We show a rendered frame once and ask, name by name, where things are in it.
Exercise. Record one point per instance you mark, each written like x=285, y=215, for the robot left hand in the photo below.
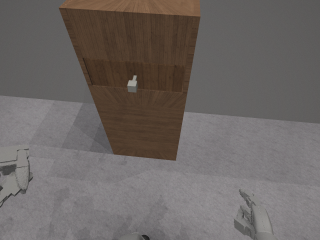
x=14, y=163

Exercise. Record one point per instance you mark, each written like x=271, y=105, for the handle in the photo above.
x=132, y=85

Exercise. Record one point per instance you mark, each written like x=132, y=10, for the drawer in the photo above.
x=150, y=76

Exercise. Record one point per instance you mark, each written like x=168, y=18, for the robot right hand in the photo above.
x=257, y=219

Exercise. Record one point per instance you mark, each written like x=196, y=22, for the cabinet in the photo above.
x=146, y=123

